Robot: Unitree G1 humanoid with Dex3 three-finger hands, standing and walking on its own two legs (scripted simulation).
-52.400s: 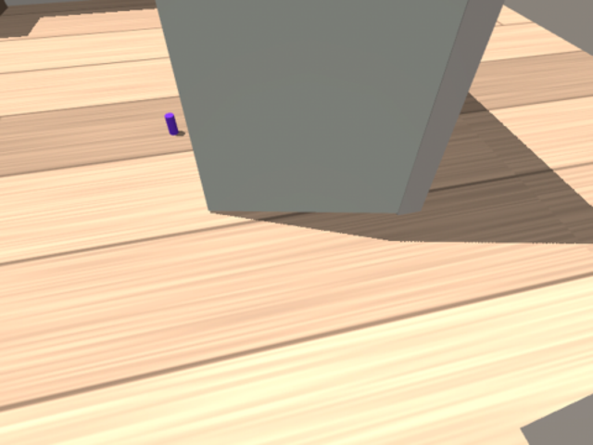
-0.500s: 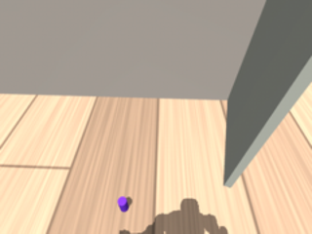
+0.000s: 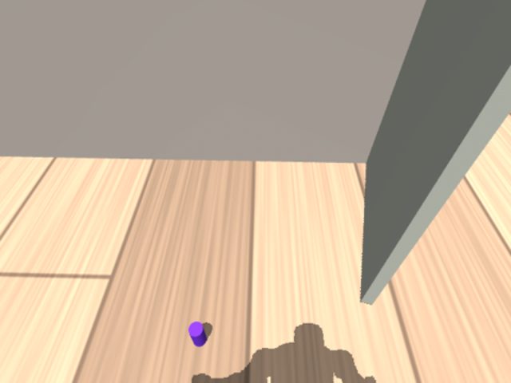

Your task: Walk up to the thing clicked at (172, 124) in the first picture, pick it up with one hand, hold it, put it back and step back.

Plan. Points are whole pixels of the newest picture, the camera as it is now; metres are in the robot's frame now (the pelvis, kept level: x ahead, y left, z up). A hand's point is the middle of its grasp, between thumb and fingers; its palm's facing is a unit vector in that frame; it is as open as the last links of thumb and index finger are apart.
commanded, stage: stand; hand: left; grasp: from above
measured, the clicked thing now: (197, 334) +0.42 +0.22 -0.72
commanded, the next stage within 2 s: step back in 1.38 s
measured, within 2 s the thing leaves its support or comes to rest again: neither
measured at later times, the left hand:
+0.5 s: hand out of the picture +0.08 +0.25 -0.16, palm faces +0.01 -0.94 -0.34, open 7.4 cm
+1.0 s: hand out of the picture +0.08 +0.25 -0.16, palm faces +0.00 -0.94 -0.34, open 7.4 cm
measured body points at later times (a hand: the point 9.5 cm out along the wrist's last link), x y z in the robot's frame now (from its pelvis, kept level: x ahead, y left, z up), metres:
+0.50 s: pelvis +0.01 +0.00 +0.00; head +0.01 +0.00 +0.45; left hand +0.08 +0.30 -0.13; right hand +0.08 -0.29 -0.14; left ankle +0.03 +0.13 -0.74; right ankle +0.01 -0.14 -0.74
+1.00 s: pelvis +0.02 +0.00 +0.00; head +0.03 -0.01 +0.45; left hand +0.09 +0.29 -0.13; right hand +0.09 -0.30 -0.14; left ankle +0.03 +0.13 -0.74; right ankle +0.01 -0.14 -0.74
